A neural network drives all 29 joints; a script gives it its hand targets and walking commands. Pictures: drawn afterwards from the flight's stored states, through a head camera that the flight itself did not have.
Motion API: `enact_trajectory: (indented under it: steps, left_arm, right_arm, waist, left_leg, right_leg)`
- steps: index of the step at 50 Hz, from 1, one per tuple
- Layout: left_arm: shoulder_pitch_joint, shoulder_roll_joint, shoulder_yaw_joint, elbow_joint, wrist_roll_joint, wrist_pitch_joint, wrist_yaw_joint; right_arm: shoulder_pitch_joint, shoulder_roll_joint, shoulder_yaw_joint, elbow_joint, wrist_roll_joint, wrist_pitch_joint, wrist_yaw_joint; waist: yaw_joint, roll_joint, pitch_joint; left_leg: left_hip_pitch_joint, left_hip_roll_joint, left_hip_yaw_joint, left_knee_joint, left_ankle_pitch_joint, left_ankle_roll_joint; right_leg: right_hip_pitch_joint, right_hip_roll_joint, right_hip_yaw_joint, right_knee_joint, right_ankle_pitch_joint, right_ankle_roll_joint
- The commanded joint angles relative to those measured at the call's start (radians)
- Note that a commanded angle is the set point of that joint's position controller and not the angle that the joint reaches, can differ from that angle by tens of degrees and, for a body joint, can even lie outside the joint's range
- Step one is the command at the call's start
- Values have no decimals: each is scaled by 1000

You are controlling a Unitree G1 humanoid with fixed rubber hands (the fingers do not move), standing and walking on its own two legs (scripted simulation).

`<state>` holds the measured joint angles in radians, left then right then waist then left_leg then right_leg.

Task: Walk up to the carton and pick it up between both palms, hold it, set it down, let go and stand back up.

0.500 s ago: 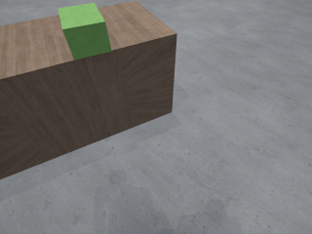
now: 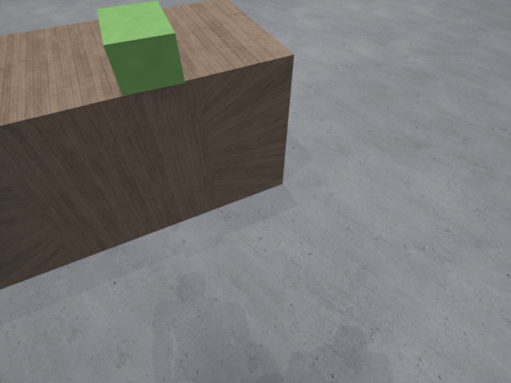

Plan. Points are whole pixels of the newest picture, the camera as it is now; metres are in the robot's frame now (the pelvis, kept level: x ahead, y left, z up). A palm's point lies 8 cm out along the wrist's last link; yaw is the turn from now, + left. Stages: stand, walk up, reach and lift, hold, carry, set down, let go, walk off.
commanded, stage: stand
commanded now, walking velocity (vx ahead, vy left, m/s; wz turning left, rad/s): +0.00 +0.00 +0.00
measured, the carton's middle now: (140, 45) +1.07 +0.43 +0.02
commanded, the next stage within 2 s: walk up in 1.04 s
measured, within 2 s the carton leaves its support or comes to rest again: neither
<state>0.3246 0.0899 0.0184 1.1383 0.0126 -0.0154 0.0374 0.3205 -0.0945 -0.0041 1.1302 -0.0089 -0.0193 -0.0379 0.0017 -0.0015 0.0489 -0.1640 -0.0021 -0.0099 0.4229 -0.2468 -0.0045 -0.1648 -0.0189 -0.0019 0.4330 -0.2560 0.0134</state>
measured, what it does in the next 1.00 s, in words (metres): stands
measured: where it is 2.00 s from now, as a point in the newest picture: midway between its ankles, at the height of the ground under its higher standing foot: (214, 381)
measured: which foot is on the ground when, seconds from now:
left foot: down 0.00-1.00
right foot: down 0.00-1.00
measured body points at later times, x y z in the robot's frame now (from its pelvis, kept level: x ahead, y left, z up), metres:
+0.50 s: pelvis +0.01 +0.00 +0.00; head +0.04 +0.01 +0.45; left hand -0.02 +0.20 -0.16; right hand -0.02 -0.19 -0.16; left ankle -0.01 +0.12 -0.74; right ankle -0.02 -0.13 -0.74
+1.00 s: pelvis +0.03 +0.01 +0.00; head +0.05 +0.02 +0.45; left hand +0.01 +0.22 -0.16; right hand +0.00 -0.19 -0.16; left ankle -0.01 +0.12 -0.74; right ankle -0.02 -0.13 -0.74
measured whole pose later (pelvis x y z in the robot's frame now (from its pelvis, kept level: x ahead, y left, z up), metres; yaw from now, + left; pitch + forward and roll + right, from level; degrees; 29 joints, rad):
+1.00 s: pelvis +0.03 +0.01 +0.00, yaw +0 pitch -1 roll +0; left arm 0.29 0.11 0.03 1.15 0.01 -0.01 0.05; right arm 0.32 -0.09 -0.01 1.15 -0.01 -0.02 -0.04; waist -0.01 0.00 0.06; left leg -0.10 -0.01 0.00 0.42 -0.29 0.02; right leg -0.09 -0.04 0.00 0.40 -0.28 0.04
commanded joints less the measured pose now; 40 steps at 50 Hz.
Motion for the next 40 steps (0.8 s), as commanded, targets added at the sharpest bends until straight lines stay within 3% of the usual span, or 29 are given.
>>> enact_trajectory:
  steps: [1, 2, 3, 4, 6, 8, 9, 11, 12, 13, 14, 15, 17, 18, 19, 20, 22, 23, 25, 26, 29, 30, 32, 33, 34, 35, 36, 38, 40]
  left_arm:
    - [90, 82, 19, -6, 0, -6, 4]
    - [126, 96, 19, -3, 0, -9, 2]
    - [104, 80, 13, 6, -3, -3, 4]
    - [88, 63, 9, 4, 3, -4, 5]
    - [101, 64, 7, 4, -1, -8, 8]
    - [106, 72, 11, 12, 1, -2, 10]
    - [102, 110, 22, 6, 2, -1, 10]
    - [131, 70, 4, 22, 2, 5, 11]
    - [103, 83, 11, 15, -2, 2, 9]
    - [95, 89, 8, 12, -5, -2, 5]
    - [90, 96, 14, 9, 1, -7, 1]
    - [121, 82, 8, 23, -7, -7, 0]
    - [94, 46, 0, 16, 5, -1, 2]
    - [120, 46, -3, 20, 1, 2, 6]
    - [95, 45, -1, 19, -1, 7, 4]
    - [105, 42, 3, 12, -2, 6, 3]
    - [93, 85, 14, 12, -5, -1, 3]
    - [92, 105, 19, 13, -1, -4, 2]
    - [81, 128, 23, 6, 0, 1, 7]
    - [101, 83, 20, 9, -1, -3, 8]
    - [119, 86, 17, 18, -3, -2, 16]
    - [92, 80, 12, 18, 3, 0, 16]
    - [86, 75, 15, 12, -3, 0, 12]
    - [105, 52, 9, 22, -4, 7, 14]
    - [119, 75, 15, 18, -2, 4, 13]
    - [106, 114, 27, 16, -4, 1, 15]
    - [90, 84, 18, 19, -7, 6, 11]
    - [102, 117, 28, 16, -5, 1, 8]
    - [61, 78, 15, 14, -4, 2, 17]
  right_arm:
    - [87, -77, -17, -11, 1, -9, -11]
    - [89, -84, -18, 0, 2, 1, -11]
    - [77, -73, -17, -11, 2, -1, -5]
    - [80, -47, -11, -6, 0, 1, -6]
    - [114, -87, -19, 2, 0, 0, -13]
    - [124, -63, -15, 15, -1, -1, -11]
    - [91, -41, -9, 4, -2, 1, -9]
    - [105, -71, -16, 2, 4, 1, -11]
    - [93, -63, -9, 3, 2, 4, -1]
    - [86, -81, -11, -5, 3, 3, 0]
    - [103, -90, -20, -1, 1, -1, -4]
    - [104, -75, -14, 6, 4, 1, -6]
    - [85, -77, -17, -1, 7, 7, -7]
    - [109, -81, -16, -1, 1, 6, -9]
    - [128, -58, -8, 11, 5, 6, -5]
    - [112, -61, -6, 5, 1, 4, -6]
    - [78, -49, -4, -12, -1, -2, -8]
    - [57, -82, -11, -6, -4, 4, -9]
    - [90, -64, -14, -3, -1, -7, 0]
    - [120, -60, -8, 9, -2, -10, -5]
    - [100, -81, -16, 2, -3, -14, -16]
    - [108, -68, -16, 11, -2, -7, -14]
    - [124, -85, -21, 16, -1, -8, -9]
    - [114, -106, -26, 10, -4, -14, -9]
    - [134, -67, -22, 18, -2, -10, -8]
    - [105, -49, -9, 12, -1, -10, -12]
    - [106, -51, -17, 7, 2, -12, -6]
    - [92, -54, -13, 15, 0, -5, -16]
    - [121, -61, -20, 10, 0, -2, -13]
  waist:
    - [3, 0, 25]
    - [11, 26, 20]
    - [-2, -41, 65]
    - [-7, 5, 64]
    - [-6, 26, 51]
    - [-4, -16, 55]
    - [4, 22, 96]
    - [-3, 10, 74]
    - [-11, 45, 72]
    - [-6, -22, 37]
    - [-17, 5, 11]
    - [-5, 7, 27]
    - [-4, -34, 71]
    - [-7, -3, 67]
    - [-18, -56, 88]
    - [-6, -21, 65]
    - [5, -49, 53]
    - [10, -15, 38]
    - [-2, -8, 51]
    - [0, 35, 17]
    - [6, 18, 4]
    - [-11, 10, 61]
    - [-8, 26, 60]
    - [-3, -14, 64]
    - [-3, 31, 28]
    - [6, 31, 26]
    - [-9, 7, 21]
    - [2, 41, 35]
    - [-25, -30, 28]
  left_leg:
    - [-6, 86, -77, -77, 201, 39]
    - [5, 71, -60, -66, 148, 31]
    - [-22, 76, -63, -63, 165, 34]
    - [-30, 74, -54, -65, 186, 33]
    - [14, 72, -49, -48, 265, 30]
    - [-9, 73, -57, -65, 201, 31]
    - [-14, 77, -60, -80, 194, 32]
    - [13, 80, -55, -66, 171, 28]
    - [1, 75, -61, -69, 202, 34]
    - [18, 76, -53, -62, 196, 32]
    - [72, 83, -58, -52, 242, 35]
    - [43, 82, -47, -53, 234, 32]
    - [3, 86, -59, -60, 153, 35]
    - [5, 82, -62, -72, 148, 38]
    - [-26, 82, -61, -80, 163, 35]
    - [-15, 76, -53, -74, 162, 27]
    - [12, 90, -67, -64, 201, 40]
    - [18, 75, -46, -66, 176, 33]
    - [-25, 74, -55, -77, 196, 30]
    - [-5, 82, -54, -64, 261, 38]
    - [65, 96, -66, -57, 318, 48]
    - [41, 92, -56, -55, 312, 44]
    - [6, 86, -54, -65, 294, 40]
    - [15, 93, -72, -66, 295, 47]
    - [18, 81, -57, -60, 288, 46]
    - [11, 82, -56, -56, 307, 45]
    - [50, 83, -52, -43, 314, 45]
    - [61, 85, -53, -43, 319, 45]
    - [78, 91, -61, -39, 349, 47]
  right_leg:
    - [-21, -67, 47, -76, 146, -36]
    - [-34, -63, 56, -93, 117, -30]
    - [-32, -60, 52, -100, 137, -30]
    - [-7, -71, 55, -84, 174, -29]
    - [-20, -73, 67, -79, 208, -25]
    - [-4, -66, 50, -80, 173, -26]
    - [-42, -69, 52, -83, 151, -25]
    - [-55, -65, 47, -94, 127, -23]
    - [-27, -70, 62, -93, 158, -26]
    - [-10, -70, 51, -96, 148, -22]
    - [-24, -73, 52, -89, 173, -25]
    - [-11, -69, 57, -99, 171, -23]
    - [-35, -64, 54, -109, 130, -28]
    - [-10, -67, 59, -96, 150, -26]
    - [-16, -72, 45, -93, 148, -29]
    - [0, -67, 50, -93, 133, -24]
    - [-11, -66, 55, -96, 173, -26]
    - [-25, -63, 59, -96, 145, -22]
    - [22, -69, 50, -81, 181, -21]
    - [69, -76, 55, -66, 220, -28]
    - [25, -70, 54, -76, 227, -26]
    - [-1, -74, 41, -79, 227, -21]
    - [41, -73, 48, -82, 218, -21]
    - [24, -67, 41, -76, 226, -20]
    - [61, -70, 40, -75, 223, -20]
    - [64, -77, 38, -75, 249, -23]
    - [18, -72, 36, -84, 233, -21]
    - [15, -69, 37, -88, 229, -16]
    - [15, -70, 38, -88, 244, -15]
